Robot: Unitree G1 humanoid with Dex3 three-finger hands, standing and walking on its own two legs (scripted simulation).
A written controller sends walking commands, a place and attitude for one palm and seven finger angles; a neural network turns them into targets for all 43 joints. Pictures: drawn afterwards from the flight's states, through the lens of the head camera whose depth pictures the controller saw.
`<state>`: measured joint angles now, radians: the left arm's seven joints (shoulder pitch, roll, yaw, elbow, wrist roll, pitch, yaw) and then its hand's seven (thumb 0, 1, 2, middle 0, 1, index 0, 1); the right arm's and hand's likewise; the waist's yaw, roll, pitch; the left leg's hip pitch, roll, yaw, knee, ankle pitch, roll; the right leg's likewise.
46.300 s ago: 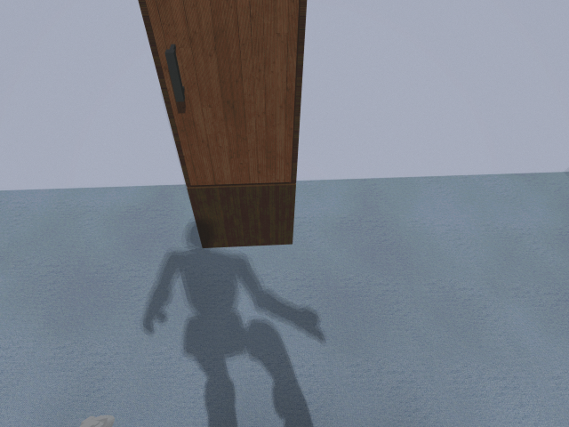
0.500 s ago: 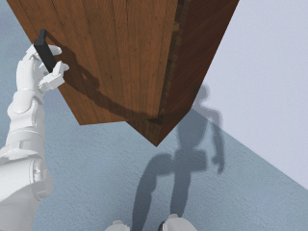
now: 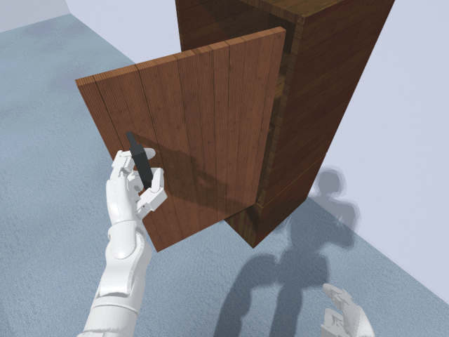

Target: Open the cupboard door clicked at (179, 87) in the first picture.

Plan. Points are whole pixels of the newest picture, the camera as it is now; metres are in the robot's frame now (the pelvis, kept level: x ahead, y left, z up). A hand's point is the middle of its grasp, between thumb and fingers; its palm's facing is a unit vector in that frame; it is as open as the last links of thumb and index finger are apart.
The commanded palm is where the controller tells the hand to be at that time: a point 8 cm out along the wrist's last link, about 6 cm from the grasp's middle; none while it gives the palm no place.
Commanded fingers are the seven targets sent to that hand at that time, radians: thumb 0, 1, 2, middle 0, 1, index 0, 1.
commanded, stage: pull the door open along its arc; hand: left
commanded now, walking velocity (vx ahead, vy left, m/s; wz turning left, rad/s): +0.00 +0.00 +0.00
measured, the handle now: (142, 166) +0.40 +0.17 +0.08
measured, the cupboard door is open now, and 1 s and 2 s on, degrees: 77 98 98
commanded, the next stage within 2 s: open thumb and fingers to let go in 0.42 s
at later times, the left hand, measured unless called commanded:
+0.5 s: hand (210, 226) +0.28 +0.04 +0.08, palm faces +0.36 -0.93 -0.03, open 6.1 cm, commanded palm +0.24 +0.08 +0.08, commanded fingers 0.00 0.90 0.90 -0.40 -1.35 -0.40 -1.35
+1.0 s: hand (204, 228) +0.28 +0.05 +0.08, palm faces +0.42 -0.91 -0.01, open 11.8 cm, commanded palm +0.23 +0.09 +0.08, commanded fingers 0.00 -0.50 0.30 -0.28 -1.05 -0.28 -1.05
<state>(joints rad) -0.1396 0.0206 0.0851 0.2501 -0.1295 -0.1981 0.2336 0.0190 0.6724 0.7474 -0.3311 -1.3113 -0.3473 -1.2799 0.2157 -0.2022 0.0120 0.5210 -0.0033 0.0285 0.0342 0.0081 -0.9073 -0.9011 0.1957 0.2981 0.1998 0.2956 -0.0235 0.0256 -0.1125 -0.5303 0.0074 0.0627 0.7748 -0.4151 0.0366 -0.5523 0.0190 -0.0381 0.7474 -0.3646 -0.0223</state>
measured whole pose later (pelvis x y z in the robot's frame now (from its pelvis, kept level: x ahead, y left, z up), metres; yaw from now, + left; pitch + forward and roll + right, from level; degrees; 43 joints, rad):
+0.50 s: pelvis +0.00 -0.04 +0.00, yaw +3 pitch +5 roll +0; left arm 0.18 -0.07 -0.26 -0.05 0.07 -0.06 0.56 0.02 0.69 0.75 -0.30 -1.31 -0.34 -1.34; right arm 0.22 -0.19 0.00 0.55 -0.05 0.08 0.01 0.01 -0.91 -0.90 0.20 0.30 0.20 0.30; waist -0.03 0.04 -0.09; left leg -0.42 0.02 0.00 0.74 -0.40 -0.02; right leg -0.43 0.03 -0.10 0.74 -0.39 -0.08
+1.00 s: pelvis -0.01 -0.05 +0.00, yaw +5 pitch +4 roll +1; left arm 0.07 -0.10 -0.22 0.06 0.06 -0.09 0.57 0.00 -0.18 0.44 -0.33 -1.23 -0.34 -1.24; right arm 0.16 -0.18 0.01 0.57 -0.05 0.07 -0.02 0.01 -0.91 -0.90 0.20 0.30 0.20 0.30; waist 0.00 0.04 -0.07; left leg -0.45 0.00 -0.03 0.75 -0.38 -0.02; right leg -0.45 0.02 -0.13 0.75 -0.38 -0.08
